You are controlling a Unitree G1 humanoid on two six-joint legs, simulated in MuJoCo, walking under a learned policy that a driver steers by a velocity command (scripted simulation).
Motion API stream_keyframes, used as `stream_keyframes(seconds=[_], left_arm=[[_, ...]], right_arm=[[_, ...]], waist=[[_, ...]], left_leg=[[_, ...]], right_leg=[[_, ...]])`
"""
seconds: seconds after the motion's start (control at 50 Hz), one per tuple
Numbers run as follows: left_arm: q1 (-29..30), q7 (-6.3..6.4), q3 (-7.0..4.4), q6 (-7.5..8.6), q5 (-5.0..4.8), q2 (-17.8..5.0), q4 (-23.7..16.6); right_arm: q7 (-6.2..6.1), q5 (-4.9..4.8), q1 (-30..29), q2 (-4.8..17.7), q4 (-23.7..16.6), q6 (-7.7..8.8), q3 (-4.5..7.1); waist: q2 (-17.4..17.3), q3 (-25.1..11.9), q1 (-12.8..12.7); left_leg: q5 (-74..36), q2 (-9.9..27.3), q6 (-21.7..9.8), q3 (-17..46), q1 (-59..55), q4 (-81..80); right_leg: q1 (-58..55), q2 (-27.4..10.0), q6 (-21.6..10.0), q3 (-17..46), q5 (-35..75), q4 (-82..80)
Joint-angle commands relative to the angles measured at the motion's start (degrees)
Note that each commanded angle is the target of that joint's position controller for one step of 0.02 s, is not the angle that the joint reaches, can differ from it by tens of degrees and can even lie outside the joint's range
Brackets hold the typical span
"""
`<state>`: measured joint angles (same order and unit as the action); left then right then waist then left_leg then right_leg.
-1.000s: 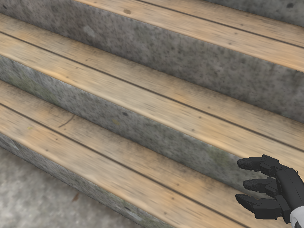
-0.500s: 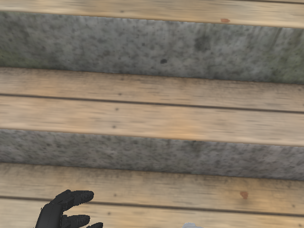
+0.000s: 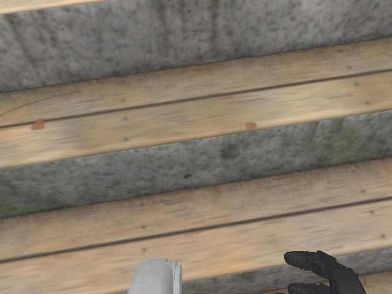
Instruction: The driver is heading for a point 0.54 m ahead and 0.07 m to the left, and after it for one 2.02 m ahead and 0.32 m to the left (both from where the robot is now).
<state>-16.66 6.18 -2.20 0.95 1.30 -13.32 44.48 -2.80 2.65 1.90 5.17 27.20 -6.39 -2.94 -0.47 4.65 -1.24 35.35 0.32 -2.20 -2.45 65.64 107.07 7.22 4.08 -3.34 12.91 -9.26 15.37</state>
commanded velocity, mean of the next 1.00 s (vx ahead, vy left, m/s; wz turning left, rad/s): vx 0.32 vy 0.00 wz -0.08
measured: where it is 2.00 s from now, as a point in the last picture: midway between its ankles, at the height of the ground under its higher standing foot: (208, 251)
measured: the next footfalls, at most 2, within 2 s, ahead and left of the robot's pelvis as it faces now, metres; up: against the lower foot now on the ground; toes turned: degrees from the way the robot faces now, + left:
left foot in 0.06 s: +0.14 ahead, +0.14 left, +0.21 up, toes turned +6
right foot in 0.54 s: +0.22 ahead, -0.02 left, +0.21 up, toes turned +15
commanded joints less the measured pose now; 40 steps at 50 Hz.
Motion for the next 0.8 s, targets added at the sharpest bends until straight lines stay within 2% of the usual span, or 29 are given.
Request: stream_keyframes(seconds=[0.02,0.06,0.08,0.1,0.12,0.14,0.16,0.18,0.2,0.22,0.26,0.34,0.38,0.4,0.42,0.44,0.46,0.48,0.5,0.52,0.54,0.56,0.58,0.6,0.64,0.68,0.7,0.72,0.8], left_arm=[[-4.4,1.00,-2.87,-0.79,0.59,-9.0,-1.7],[-0.8,0.15,-3.67,-0.73,-0.37,-11.6,-3.8],[-0.1,-1.16,-3.88,-0.59,-1.56,-12.3,-4.5],[2.9,-2.63,-3.86,-0.30,-2.00,-13.6,-7.3],[9.4,-3.84,-3.79,0.04,-1.35,-14.1,-10.3],[18.7,-5.36,-2.91,0.51,0.26,-10.1,-15.8],[25.5,-6.75,-0.24,1.20,3.38,-4.3,-19.3],[23.5,-7.10,1.54,1.20,3.34,0.9,-21.1],[19.0,-6.71,2.56,0.73,3.01,3.4,-20.9],[14.4,-6.05,2.99,0.21,3.57,4.4,-20.3],[9.3,-5.31,2.67,-0.68,4.22,1.7,-18.4],[14.1,-3.91,2.96,-2.56,2.00,1.4,-20.4],[18.9,-3.00,3.47,-3.74,1.01,1.7,-23.0],[19.5,-2.95,4.26,-4.12,-0.25,3.2,-23.8],[19.9,-2.94,4.63,-4.35,-0.63,3.3,-24.1],[17.1,-2.61,4.97,-4.87,-1.64,4.7,-23.6],[13.4,-2.53,4.54,-5.12,-2.78,4.4,-20.7],[5.8,-2.01,3.06,-5.14,-2.64,3.0,-17.4],[0.5,-1.15,0.61,-5.32,-2.20,-0.3,-14.4],[-2.5,-1.67,1.14,-4.26,-1.47,2.4,-11.8],[-5.2,-3.07,0.02,-3.28,0.79,1.2,-9.6],[-6.8,-4.50,-1.63,-1.84,0.73,-1.8,-8.5],[0.7,-4.39,-2.46,-1.44,1.17,-4.6,-10.6],[6.2,-4.73,-2.75,-0.95,1.00,-4.0,-12.5],[3.2,-4.47,-2.84,0.81,-0.39,-3.5,-9.3],[-2.1,-3.58,-2.86,2.52,-0.35,-2.1,-4.6],[-6.1,-3.86,-2.65,3.21,-0.07,-1.3,-1.1],[-8.4,-4.13,-2.74,3.76,-0.30,-1.0,0.4],[-15.5,-4.38,-3.22,5.74,-1.37,-2.0,3.7]], right_arm=[[1.33,-1.07,-6.0,0.5,-5.8,0.90,0.43],[1.41,-3.12,0.6,3.6,-3.1,0.95,2.01],[0.80,-3.14,4.9,5.4,-2.0,1.41,3.10],[-0.39,-2.45,6.5,7.3,-0.7,1.65,4.13],[-1.69,-1.24,10.6,9.0,0.0,0.61,5.37],[-3.15,-0.32,9.8,12.4,0.8,-0.31,6.83],[-4.06,-0.30,9.0,12.2,-0.1,-0.36,6.83],[-4.14,0.49,7.5,11.0,0.6,0.49,6.45],[-3.76,0.82,7.2,10.2,3.1,1.27,6.37],[-3.24,0.75,6.6,9.6,4.8,2.59,6.36],[-1.98,-0.22,5.0,7.6,6.7,4.95,5.69],[-2.60,-0.44,6.1,8.9,7.8,6.47,5.29],[-4.10,-0.75,7.1,9.6,6.8,6.34,5.15],[-4.43,-0.13,6.9,10.3,6.3,5.45,4.99],[-4.79,0.81,6.1,10.8,5.8,4.58,5.34],[-4.81,1.76,5.9,11.1,6.5,3.83,5.35],[-4.20,2.04,7.6,10.4,7.0,4.37,5.05],[-3.46,2.38,8.0,10.8,7.8,4.94,5.40],[-2.64,2.78,8.3,11.0,7.8,6.53,5.68],[-0.91,1.19,8.6,9.1,9.7,6.66,5.55],[0.58,1.68,4.9,7.8,8.1,6.97,5.51],[1.23,1.69,1.8,5.4,5.1,7.51,4.61],[1.86,1.87,6.4,5.6,2.8,7.49,4.97],[1.98,2.34,4.1,8.1,1.5,7.86,5.56],[2.59,2.51,-1.1,6.7,-0.1,8.23,4.38],[3.40,1.90,-1.5,2.6,0.2,8.03,2.92],[3.40,2.10,-3.0,-0.7,0.6,8.21,1.74],[3.43,2.38,-3.0,-1.8,0.8,8.60,1.19],[3.40,2.51,-9.1,-2.3,-0.9,9.89,0.12]], waist=[[6.9,-13.0,0.1],[7.4,-19.5,2.9],[5.3,-21.7,5.1],[0.6,-25.0,6.8],[-3.3,-25.7,11.1],[-22.7,-24.5,13.7],[-17.9,-21.3,12.9],[-11.2,-16.7,9.1],[-6.2,-10.4,5.7],[-2.4,-4.7,2.5],[1.1,-1.9,-0.3],[1.3,-3.5,-0.1],[0.0,-6.9,1.9],[0.7,-8.1,1.4],[0.2,-9.3,1.6],[-3.0,-11.1,0.2],[-3.4,-14.7,1.0],[-7.6,-18.2,0.4],[-4.3,-19.3,-1.5],[0.2,-19.8,-3.3],[6.2,-16.9,-5.7],[11.5,-11.2,-4.6],[13.3,-10.9,1.7],[9.2,-5.3,3.2],[0.9,-1.4,2.0],[-0.1,-2.8,1.0],[1.8,-5.0,0.1],[0.7,-5.8,-0.4],[-1.4,-5.4,-3.5]], left_leg=[[10.9,0.0,-4.0,-3.8,-13.7,-19.3],[10.2,-4.2,-4.2,-5.6,-30.0,-32.7],[4.1,-6.0,-4.8,-4.9,-36.6,-39.7],[-7.5,-6.0,-7.2,3.5,-45.3,-42.0],[-3.4,-5.1,-8.7,12.5,-49.8,-53.1],[1.2,3.3,-16.0,37.7,-49.5,-71.4],[-1.8,5.1,-16.6,49.1,-42.9,-75.6],[-3.1,4.4,-16.1,47.8,-36.9,-72.3],[-5.8,2.1,-14.6,43.2,-32.7,-69.4],[-9.2,0.4,-13.5,39.1,-30.2,-67.2],[-14.7,-2.7,-12.3,31.1,-27.7,-65.5],[-26.4,-1.7,-11.1,24.8,-31.4,-66.3],[-38.1,2.1,-10.5,27.8,-36.2,-66.1],[-43.6,3.5,-10.5,26.7,-40.8,-70.2],[-47.5,3.5,-9.5,25.4,-40.0,-70.5],[-51.8,3.4,-8.2,22.6,-39.6,-70.8],[-58.4,6.6,-8.4,22.3,-40.8,-78.4],[-61.3,9.5,-9.1,24.7,-40.7,-78.7],[-67.0,10.4,-9.4,21.7,-43.0,-72.8],[-53.3,5.7,-8.0,12.8,-45.4,-63.2],[-23.0,-0.9,-5.2,7.2,-35.2,-46.0],[-11.9,-6.2,-0.3,3.5,-16.2,-24.3],[-14.3,-5.0,2.5,6.9,-10.1,-16.6],[-17.1,-3.6,3.8,6.8,-8.8,-9.9],[-19.5,-1.6,3.2,7.5,-5.0,-5.0],[-22.7,-1.3,1.8,5.8,-5.2,-1.7],[-23.2,-2.3,0.2,3.8,-1.5,5.9],[-24.5,-1.8,-0.5,4.3,2.1,8.2],[-24.3,-0.3,-0.5,4.8,15.1,14.1]], right_leg=[[-11.0,-16.2,-10.7,-6.1,57.0,-2.6],[-9.5,-17.3,-10.2,-8.6,77.6,4.5],[-9.0,-16.0,-8.6,-10.9,82.7,11.7],[0.6,-14.4,-4.4,-14.3,81.8,18.8],[8.8,-10.5,-2.5,-15.7,68.8,28.4],[22.6,0.9,-0.4,-14.7,17.2,53.3],[30.2,5.1,1.9,-7.0,-0.5,81.0],[36.4,4.0,3.2,-2.1,-4.5,96.7],[40.0,2.9,3.7,-1.1,-5.5,101.1],[44.1,1.9,4.1,0.0,-7.0,103.1],[44.1,2.2,5.7,-4.9,-4.0,106.4],[42.7,-2.4,7.0,-7.2,0.0,91.3],[41.4,-4.0,8.1,-6.7,-1.2,85.5],[40.6,-4.3,8.5,-11.3,-4.5,72.8],[34.5,-5.0,8.3,-13.1,-5.5,63.1],[26.5,-5.2,6.9,-15.4,-8.5,51.8],[15.9,-4.2,4.9,-20.4,-13.0,43.4],[5.8,-5.4,1.8,-18.4,-10.7,39.9],[0.9,-4.3,-2.0,-16.5,-10.1,34.7],[-2.6,-2.1,-3.7,-16.7,-4.5,19.7],[-7.3,-2.2,-7.0,-9.2,-8.5,16.1],[-11.0,-8.1,-11.6,6.8,-4.7,16.9],[-2.8,-16.0,-15.2,33.2,-38.5,-4.2],[7.2,-18.2,-16.0,38.1,-49.6,-8.5],[13.2,-13.3,-13.7,28.2,-42.5,-4.0],[14.6,-8.8,-13.4,19.1,-32.1,0.7],[11.0,-7.9,-14.2,19.0,-29.3,1.8],[7.9,-7.4,-14.3,19.0,-28.2,3.0],[0.1,-8.9,-15.4,26.5,-30.1,1.7]])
